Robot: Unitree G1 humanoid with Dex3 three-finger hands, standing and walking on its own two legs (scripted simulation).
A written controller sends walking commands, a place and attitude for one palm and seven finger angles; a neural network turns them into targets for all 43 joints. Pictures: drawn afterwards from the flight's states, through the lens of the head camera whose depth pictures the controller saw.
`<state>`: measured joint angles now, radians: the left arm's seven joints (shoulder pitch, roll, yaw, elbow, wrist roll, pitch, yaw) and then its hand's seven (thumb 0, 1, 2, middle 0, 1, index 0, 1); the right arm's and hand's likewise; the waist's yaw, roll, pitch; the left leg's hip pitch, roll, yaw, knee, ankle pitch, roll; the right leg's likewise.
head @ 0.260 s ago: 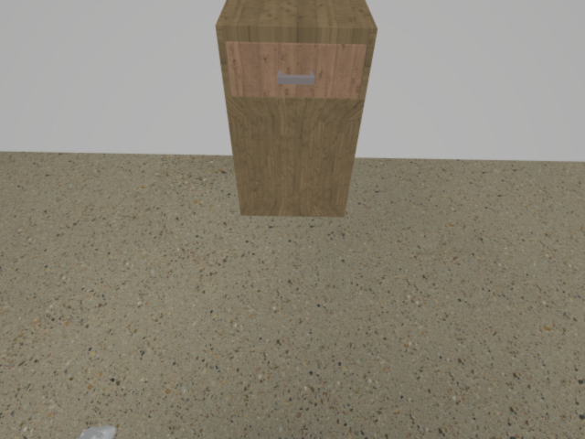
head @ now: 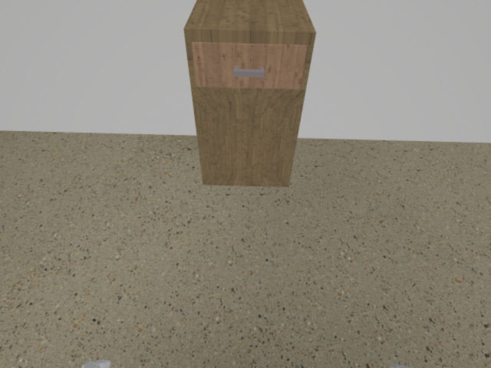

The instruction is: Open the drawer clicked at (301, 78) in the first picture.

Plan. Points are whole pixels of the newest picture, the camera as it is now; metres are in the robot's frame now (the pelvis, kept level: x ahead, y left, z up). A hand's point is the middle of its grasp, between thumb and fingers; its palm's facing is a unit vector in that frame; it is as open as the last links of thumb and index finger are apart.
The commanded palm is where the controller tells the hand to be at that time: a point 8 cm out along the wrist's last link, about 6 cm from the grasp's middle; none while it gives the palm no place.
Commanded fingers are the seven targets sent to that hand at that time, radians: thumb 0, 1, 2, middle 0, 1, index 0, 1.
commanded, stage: stand and wait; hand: left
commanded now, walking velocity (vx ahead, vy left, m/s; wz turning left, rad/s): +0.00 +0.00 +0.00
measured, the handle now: (248, 70) +1.20 +0.06 -0.06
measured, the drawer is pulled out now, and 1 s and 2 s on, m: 0.00 0.00 0.00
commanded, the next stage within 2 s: look at it before walking up in 0.56 s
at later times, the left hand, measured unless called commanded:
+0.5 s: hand out of the picture +0.05 +0.24 -0.15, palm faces -0.03 -0.94 -0.34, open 7.4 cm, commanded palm none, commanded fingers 0.00 0.90 0.90 -0.20 -0.30 -0.20 -0.30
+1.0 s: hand out of the picture +0.06 +0.24 -0.15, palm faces -0.03 -0.94 -0.34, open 7.4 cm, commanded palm none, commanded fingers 0.00 0.90 0.90 -0.20 -0.30 -0.20 -0.30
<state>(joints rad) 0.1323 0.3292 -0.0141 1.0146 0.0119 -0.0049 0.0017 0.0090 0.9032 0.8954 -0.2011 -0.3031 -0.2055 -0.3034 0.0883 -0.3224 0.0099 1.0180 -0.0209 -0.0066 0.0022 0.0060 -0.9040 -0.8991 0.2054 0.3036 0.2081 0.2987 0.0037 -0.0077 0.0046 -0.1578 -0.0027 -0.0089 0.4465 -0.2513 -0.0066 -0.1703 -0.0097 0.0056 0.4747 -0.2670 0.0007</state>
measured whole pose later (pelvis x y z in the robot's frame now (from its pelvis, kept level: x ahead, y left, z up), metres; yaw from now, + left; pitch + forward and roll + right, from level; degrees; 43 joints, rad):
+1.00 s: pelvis -0.01 -0.01 +0.00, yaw +0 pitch -2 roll +0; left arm 0.14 0.34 -0.01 1.08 0.01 -0.01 0.00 0.01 0.90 0.90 -0.20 -0.30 -0.20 -0.30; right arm 0.13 -0.34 0.01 1.11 -0.01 -0.01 0.00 0.01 -0.90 -0.90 0.20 0.30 0.21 0.30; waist 0.00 -0.01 0.03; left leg -0.15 0.01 -0.01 0.38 -0.19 -0.02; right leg -0.16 0.00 0.01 0.40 -0.20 -0.01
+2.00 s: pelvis +0.17 -0.06 +0.00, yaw -16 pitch +1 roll +0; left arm 0.38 0.16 0.04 1.06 0.03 -0.06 0.00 0.01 0.90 0.90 -0.20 -0.30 -0.20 -0.30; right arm 0.17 -0.18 -0.05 0.98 -0.03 -0.02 0.03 0.01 -0.91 -0.90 0.20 0.30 0.20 0.30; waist 0.01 -0.01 0.03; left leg -0.57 0.13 0.08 0.87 -0.22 -0.05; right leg -0.11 0.04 -0.01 0.39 -0.30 -0.05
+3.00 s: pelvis +0.44 -0.11 -0.02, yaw -20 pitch +0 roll -2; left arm 0.16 0.19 0.07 0.95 0.02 0.05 0.02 0.01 0.91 0.90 -0.20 -0.30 -0.20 -0.30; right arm 0.28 -0.15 -0.05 0.98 -0.03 0.02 0.00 0.01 -0.92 -0.90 0.20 0.30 0.20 0.30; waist -0.04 -0.05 0.04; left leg -0.37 0.06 0.12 0.72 -0.35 0.06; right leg -0.45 -0.11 -0.16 0.96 -0.48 0.05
